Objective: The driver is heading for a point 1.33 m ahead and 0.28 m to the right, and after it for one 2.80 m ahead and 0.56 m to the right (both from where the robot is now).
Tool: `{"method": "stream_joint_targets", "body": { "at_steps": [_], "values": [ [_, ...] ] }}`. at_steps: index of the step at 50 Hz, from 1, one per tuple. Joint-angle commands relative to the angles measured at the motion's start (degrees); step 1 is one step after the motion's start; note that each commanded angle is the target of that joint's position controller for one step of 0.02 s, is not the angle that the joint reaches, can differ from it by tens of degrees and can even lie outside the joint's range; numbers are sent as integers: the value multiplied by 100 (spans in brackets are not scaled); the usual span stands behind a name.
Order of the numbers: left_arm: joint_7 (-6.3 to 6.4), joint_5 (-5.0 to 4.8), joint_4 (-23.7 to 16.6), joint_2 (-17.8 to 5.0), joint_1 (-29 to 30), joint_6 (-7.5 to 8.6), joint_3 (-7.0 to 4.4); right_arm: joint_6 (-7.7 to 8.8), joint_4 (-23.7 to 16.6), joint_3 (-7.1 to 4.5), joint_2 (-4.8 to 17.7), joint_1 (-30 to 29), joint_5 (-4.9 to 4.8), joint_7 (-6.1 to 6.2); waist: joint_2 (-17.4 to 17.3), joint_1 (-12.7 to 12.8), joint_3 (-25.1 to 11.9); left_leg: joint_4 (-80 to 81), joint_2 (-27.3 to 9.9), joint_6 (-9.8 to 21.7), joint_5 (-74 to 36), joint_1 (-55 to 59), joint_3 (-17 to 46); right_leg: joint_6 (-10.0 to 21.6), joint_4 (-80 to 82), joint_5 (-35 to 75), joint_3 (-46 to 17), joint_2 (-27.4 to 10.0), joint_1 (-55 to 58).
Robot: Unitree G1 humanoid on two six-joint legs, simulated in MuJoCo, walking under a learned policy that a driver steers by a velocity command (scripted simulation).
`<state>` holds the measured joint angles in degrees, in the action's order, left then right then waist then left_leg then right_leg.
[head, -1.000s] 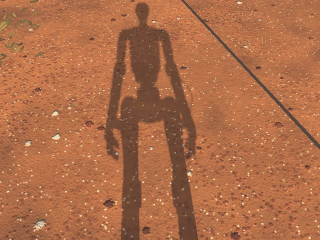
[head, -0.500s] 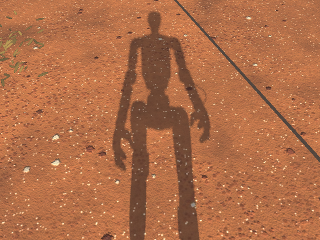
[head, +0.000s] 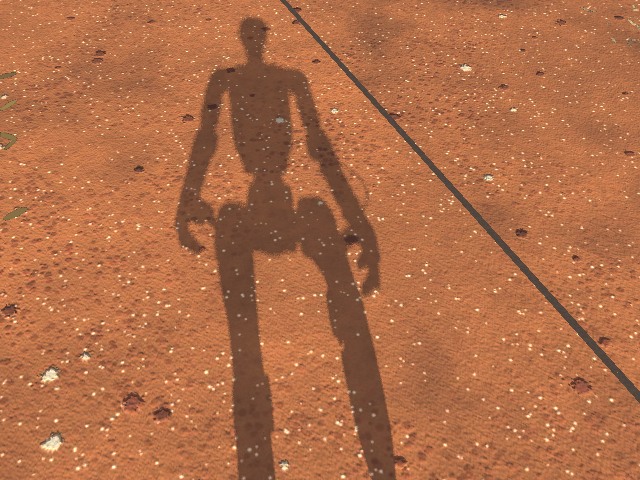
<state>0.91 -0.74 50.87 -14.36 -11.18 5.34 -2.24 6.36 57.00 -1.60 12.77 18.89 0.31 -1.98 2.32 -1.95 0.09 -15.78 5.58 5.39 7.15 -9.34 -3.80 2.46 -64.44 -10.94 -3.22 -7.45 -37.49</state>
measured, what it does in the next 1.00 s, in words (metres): walks ahead: right foot, then left foot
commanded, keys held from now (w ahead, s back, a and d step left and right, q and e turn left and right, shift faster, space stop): w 1.00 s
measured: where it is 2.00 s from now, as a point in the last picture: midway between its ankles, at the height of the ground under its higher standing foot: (350, 263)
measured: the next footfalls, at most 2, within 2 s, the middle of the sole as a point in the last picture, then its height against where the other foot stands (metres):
right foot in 0.30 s outside the picture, level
left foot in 0.88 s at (289, 415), level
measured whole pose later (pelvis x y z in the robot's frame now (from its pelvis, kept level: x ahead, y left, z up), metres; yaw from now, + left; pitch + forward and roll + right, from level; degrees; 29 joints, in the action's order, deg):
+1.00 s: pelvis +0.55 -0.02 -0.01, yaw +1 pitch +2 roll +0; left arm 0.0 -1.5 55.9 -14.5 -18.6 5.5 -2.6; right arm 5.8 50.9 -3.0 14.0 8.0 -0.3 -1.9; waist 1.4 0.4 1.6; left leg -28.5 1.5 3.8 8.4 -21.9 -3.6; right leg 2.8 -67.6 -22.2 -1.8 -1.6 -21.0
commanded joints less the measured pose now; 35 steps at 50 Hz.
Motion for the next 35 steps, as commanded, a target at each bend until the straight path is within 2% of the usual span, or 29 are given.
{"method": "stream_joint_targets", "body": {
  "at_steps": [1,5,8,10,12,13,14,15,16,17,18,19,20,21,22,24,26,29,32,35],
  "values": [
    [34,66,-256,-255,-131,-22,-74,81,-311,-124,770,-184,-9,117,-412,243,327,1104,-1648,953,-475,-466,1246,-168,786,866,-20,-235,-278],
    [-36,25,-490,-160,756,43,-35,10,-217,-143,903,262,-92,195,-440,-78,327,1013,-1528,699,-604,5,931,-203,2381,1734,206,24,-105],
    [-132,-34,-650,-165,1259,63,-6,-51,-89,-159,947,574,-133,198,-497,-271,434,833,-1676,670,-490,490,924,-205,2958,1632,286,154,-77],
    [-215,-55,-780,-207,1484,99,-1,-112,-20,-175,956,691,-138,212,-527,-293,502,617,-1867,634,-521,903,993,-106,3234,1308,259,200,-148],
    [-284,-57,-837,-320,1413,150,-30,-170,-9,-211,1026,642,-142,231,-601,-158,440,325,-2023,548,-837,1179,1060,56,3463,854,289,285,104],
    [-298,-54,-795,-417,1165,172,-73,-198,-30,-228,1077,540,-141,235,-678,11,301,55,-2028,487,-1400,1212,1035,147,3557,670,383,401,530],
    [-289,-43,-646,-582,608,187,-169,-227,-70,-222,1081,392,-127,236,-695,344,-23,-596,-1853,374,-2386,1147,860,274,3675,598,548,599,1333],
    [-252,-39,-323,-899,-465,194,-330,-244,-134,-158,921,325,-69,232,-581,794,-692,-1840,-1508,207,-2773,677,591,482,3617,706,476,576,2776],
    [-194,28,-130,-1444,-1577,164,-455,-213,-326,-42,676,403,66,236,329,1060,-1661,-3891,-1043,-18,-1001,-595,238,893,3597,768,-1075,-701,4552],
    [-262,94,-34,-1620,-1709,148,-471,-60,-270,142,-52,1141,-74,162,1845,631,-2225,-5487,-93,-272,2437,-2756,588,1740,4495,-299,-3747,-1646,6125],
    [-271,49,-102,-995,-1463,165,-317,65,-234,-16,707,734,-213,148,1002,768,-1742,-6101,-474,-156,2382,-3373,1173,1476,4729,-683,-3653,-1450,5760],
    [-255,24,-221,-741,-917,170,-234,130,-410,-95,974,157,-290,138,619,673,-1006,-6046,-767,-64,1780,-3554,1035,1210,4781,-193,-2681,-1263,4951],
    [-272,42,-321,-634,-428,163,-180,123,-451,-103,919,-95,-244,183,56,465,-677,-5785,-1062,-104,1240,-3234,887,1092,4931,522,-2004,-1031,4132],
    [-297,67,-347,-495,-202,162,-144,77,-471,-141,849,-215,-154,213,-45,324,-397,-5439,-1219,-149,939,-3019,840,1039,5116,925,-1525,-797,3560],
    [-313,113,-300,-379,-165,169,-106,-2,-465,-150,736,-107,-134,209,96,164,-351,-5230,-1346,-169,737,-2700,854,983,5282,1101,-1203,-638,3244],
    [-314,102,-153,-402,-347,194,-117,-125,-432,-145,528,27,-131,218,140,57,-243,-4972,-1368,-240,590,-2557,753,1050,5484,1544,-825,-500,2980],
    [-259,103,-41,-579,-531,194,-164,-182,-558,-167,530,-275,-94,234,69,63,-61,-4582,-1405,-331,234,-2901,716,1092,5613,1881,-594,-495,2959],
    [-157,89,80,-637,-798,124,-174,-182,-789,-182,501,-946,-57,228,44,207,113,-3647,-1403,-440,-524,-3331,677,1032,5723,1919,-373,-454,3131],
    [-100,53,173,-691,-1014,88,-172,-142,-952,-152,413,-1543,-75,185,90,386,245,-2619,-1260,-432,-1230,-3150,532,891,5816,1653,-107,-318,3180],
    [-79,14,335,-734,-1321,56,-184,-114,-1101,-120,394,-2066,-113,127,88,562,409,-1992,-1121,-401,-1359,-3110,417,866,5798,1422,-55,-394,3526]
  ]
}}
Keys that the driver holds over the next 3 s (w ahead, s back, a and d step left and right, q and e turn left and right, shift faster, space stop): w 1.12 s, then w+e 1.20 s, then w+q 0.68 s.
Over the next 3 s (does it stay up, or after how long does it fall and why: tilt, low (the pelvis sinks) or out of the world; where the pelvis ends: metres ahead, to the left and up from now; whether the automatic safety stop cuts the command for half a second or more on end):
stays up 1.55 -0.39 -0.03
